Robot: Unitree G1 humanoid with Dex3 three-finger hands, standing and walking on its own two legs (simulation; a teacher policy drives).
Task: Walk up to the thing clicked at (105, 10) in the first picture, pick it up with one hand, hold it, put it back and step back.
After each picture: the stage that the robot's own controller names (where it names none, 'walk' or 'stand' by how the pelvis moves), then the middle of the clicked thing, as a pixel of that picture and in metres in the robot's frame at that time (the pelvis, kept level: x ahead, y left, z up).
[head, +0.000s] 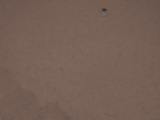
stand; (104, 13) +2.01 -0.26 -0.72
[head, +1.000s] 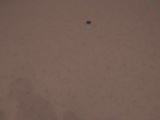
walk; (88, 25) +1.87 +0.09 -0.70
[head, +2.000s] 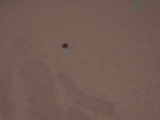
walk; (66, 49) +1.29 +0.33 -0.72
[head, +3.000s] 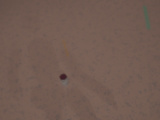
walk; (64, 80) +0.87 +0.28 -0.72
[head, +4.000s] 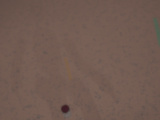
walk; (66, 111) +0.56 +0.25 -0.72
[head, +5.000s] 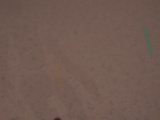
stand; out of the picture +0.47 +0.21 -0.72
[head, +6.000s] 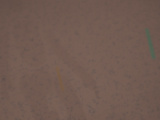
stand; out of the picture +0.44 +0.20 -0.73
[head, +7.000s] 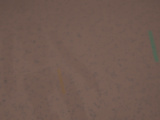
stand; out of the picture +0.42 +0.20 -0.73
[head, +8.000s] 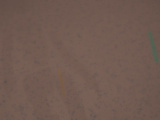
stand; out of the picture +0.42 +0.20 -0.73
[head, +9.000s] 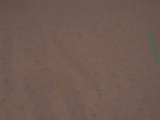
go down; out of the picture +0.42 +0.19 -0.73
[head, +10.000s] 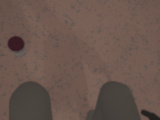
go down; (18, 47) +0.49 +0.26 -0.34
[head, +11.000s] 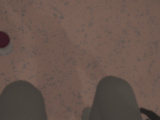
approach; (2, 44) +0.48 +0.29 -0.29
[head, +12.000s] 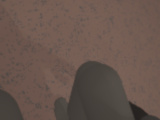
close in; out of the picture +0.46 +0.33 -0.22
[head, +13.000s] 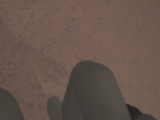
close; out of the picture +0.45 +0.34 -0.23
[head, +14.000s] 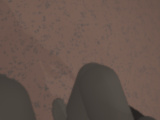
lift; out of the picture +0.41 +0.28 -0.24
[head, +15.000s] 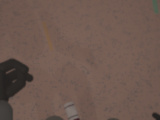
lift; (71, 112) +0.35 +0.06 -0.56
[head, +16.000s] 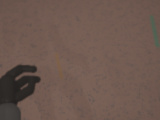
hold; out of the picture +0.33 +0.00 -0.69
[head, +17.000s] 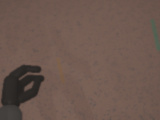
hold; out of the picture +0.34 -0.02 -0.70
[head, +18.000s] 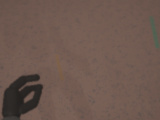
hold; out of the picture +0.35 -0.03 -0.70
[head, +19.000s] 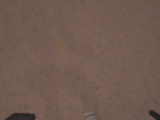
hold; out of the picture +0.35 -0.03 -0.64
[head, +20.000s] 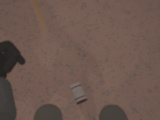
crouch; (78, 93) +0.39 +0.00 -0.51
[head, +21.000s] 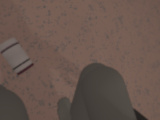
lower; (16, 56) +0.41 +0.10 -0.26
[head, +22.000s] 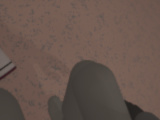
lower; out of the picture +0.40 +0.13 -0.25
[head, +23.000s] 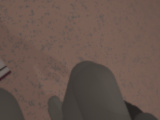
lower; out of the picture +0.39 +0.15 -0.25
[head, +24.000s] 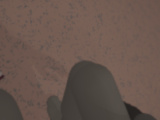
lower; out of the picture +0.37 +0.17 -0.26
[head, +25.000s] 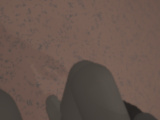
loosen; out of the picture +0.36 +0.19 -0.26
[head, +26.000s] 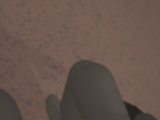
withdraw; out of the picture +0.34 +0.21 -0.25
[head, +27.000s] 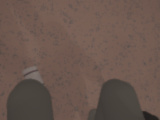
walk; (34, 80) +0.35 +0.18 -0.33
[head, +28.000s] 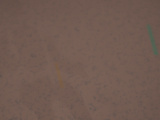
stand; out of the picture +0.28 +0.14 -0.68
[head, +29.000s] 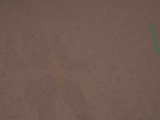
stand; out of the picture +0.28 +0.18 -0.69
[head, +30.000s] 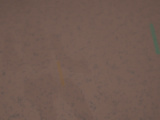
stand; out of the picture +0.27 +0.19 -0.69
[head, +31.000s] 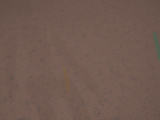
stand; out of the picture +0.27 +0.19 -0.75
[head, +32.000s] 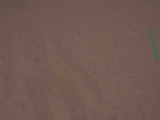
stand; out of the picture +0.24 +0.23 -0.75
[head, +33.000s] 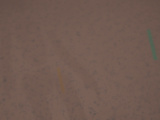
walk; out of the picture +0.23 +0.25 -0.75
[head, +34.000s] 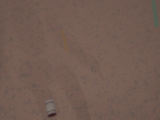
walk; (50, 108) +0.46 +0.26 -0.73
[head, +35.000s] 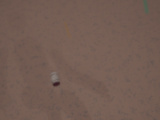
walk; (55, 79) +0.79 +0.37 -0.73
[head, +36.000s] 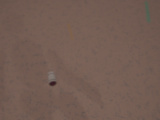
stand; (51, 78) +0.84 +0.33 -0.73
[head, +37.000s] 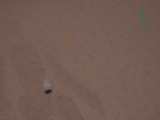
stand; (47, 86) +0.81 +0.35 -0.75
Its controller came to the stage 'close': yes
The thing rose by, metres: 0.01
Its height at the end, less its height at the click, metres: -0.02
